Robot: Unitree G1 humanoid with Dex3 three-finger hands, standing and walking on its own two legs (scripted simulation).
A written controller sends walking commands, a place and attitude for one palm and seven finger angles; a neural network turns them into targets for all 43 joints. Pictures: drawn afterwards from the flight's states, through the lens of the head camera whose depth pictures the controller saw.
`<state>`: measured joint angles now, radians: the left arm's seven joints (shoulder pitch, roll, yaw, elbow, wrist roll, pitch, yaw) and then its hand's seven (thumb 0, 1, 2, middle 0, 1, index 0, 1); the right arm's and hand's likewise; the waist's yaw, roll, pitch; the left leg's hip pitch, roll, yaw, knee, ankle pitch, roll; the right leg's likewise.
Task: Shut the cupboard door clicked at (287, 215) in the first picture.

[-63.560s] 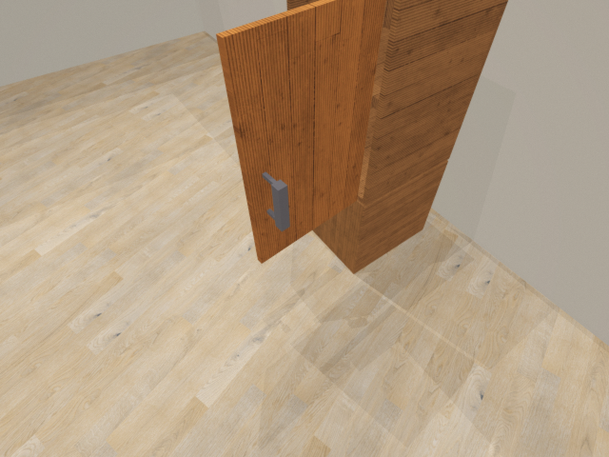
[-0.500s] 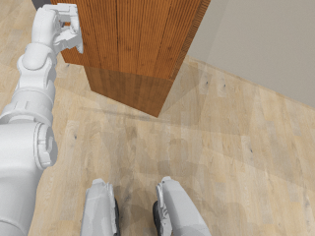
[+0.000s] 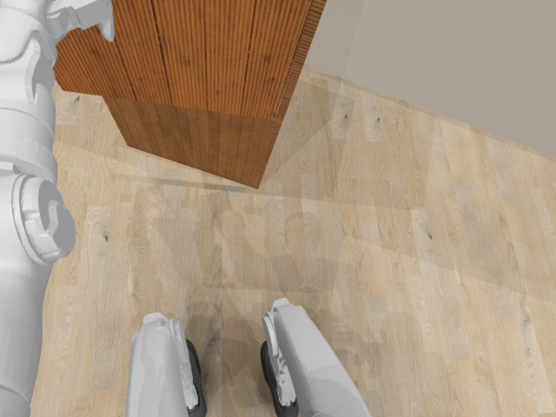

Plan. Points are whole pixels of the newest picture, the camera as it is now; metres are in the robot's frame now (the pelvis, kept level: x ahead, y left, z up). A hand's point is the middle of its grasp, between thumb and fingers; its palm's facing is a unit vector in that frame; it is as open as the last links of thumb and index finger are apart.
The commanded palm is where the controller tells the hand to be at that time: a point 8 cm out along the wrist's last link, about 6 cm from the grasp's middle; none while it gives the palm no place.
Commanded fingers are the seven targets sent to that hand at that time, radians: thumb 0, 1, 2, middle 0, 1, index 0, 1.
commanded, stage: pull the fist back off the door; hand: left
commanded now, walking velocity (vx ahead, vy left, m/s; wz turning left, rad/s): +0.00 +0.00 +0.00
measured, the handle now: out of the picture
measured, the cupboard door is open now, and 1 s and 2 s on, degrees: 14 12 12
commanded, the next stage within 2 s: draw the hand back to the body in 0.86 s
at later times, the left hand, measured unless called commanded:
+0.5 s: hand (96, 22) +0.58 +0.12 +0.09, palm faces +0.14 -0.99 -0.04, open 3.1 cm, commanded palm +0.53 +0.14 +0.09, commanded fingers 0.00 0.90 0.90 -1.30 -1.50 -1.30 -1.50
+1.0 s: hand (122, 73) +0.51 +0.10 +0.09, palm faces +0.12 -0.99 -0.03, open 3.1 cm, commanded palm +0.47 +0.15 +0.10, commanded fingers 0.00 0.90 0.90 -1.30 -1.50 -1.30 -1.50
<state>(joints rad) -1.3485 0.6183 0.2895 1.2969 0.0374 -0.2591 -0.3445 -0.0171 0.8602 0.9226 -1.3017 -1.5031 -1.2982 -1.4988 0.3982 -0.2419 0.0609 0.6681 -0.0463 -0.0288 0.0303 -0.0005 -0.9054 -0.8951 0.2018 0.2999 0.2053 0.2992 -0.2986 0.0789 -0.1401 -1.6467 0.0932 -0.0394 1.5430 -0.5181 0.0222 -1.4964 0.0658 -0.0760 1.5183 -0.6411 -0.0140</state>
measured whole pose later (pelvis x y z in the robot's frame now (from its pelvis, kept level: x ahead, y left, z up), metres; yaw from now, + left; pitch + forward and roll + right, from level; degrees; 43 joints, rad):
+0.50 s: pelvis +0.02 -0.01 +0.04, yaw +2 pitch +32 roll -4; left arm -1.05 0.37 0.33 1.21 0.04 -0.44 0.10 0.02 0.89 0.90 -1.30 -1.50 -1.30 -1.50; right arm 0.40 -0.23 0.01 0.65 -0.08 0.03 0.11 0.00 -0.91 -0.90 0.20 0.30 0.20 0.30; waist -0.23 0.08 -0.17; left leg -1.44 0.08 -0.02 1.39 -0.51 0.00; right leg -1.31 0.06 -0.06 1.38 -0.63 -0.03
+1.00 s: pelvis +0.02 +0.00 +0.05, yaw +4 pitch +28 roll -2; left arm -0.88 0.18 0.20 1.16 0.04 -0.59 0.18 0.02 0.89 0.90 -1.31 -1.50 -1.30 -1.50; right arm 0.27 -0.22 -0.01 0.64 -0.08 0.08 0.09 0.00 -0.91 -0.90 0.20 0.30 0.20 0.30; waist -0.17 0.06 -0.19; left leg -1.35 0.05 -0.01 1.36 -0.49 0.01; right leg -1.22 0.03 -0.05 1.37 -0.64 -0.02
